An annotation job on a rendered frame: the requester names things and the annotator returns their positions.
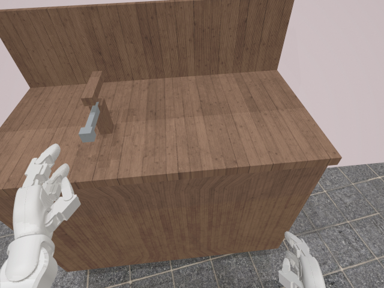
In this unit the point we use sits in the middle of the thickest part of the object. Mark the counter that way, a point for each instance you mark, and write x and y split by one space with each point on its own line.
201 146

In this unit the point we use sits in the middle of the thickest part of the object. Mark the right robot hand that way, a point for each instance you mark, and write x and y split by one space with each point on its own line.
307 270

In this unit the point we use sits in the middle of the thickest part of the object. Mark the left robot hand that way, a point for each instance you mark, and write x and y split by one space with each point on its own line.
36 197

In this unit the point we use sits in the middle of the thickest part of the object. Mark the tap lever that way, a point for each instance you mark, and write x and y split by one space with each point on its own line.
87 133

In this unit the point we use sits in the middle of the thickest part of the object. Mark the left robot forearm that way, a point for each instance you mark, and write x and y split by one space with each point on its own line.
30 263

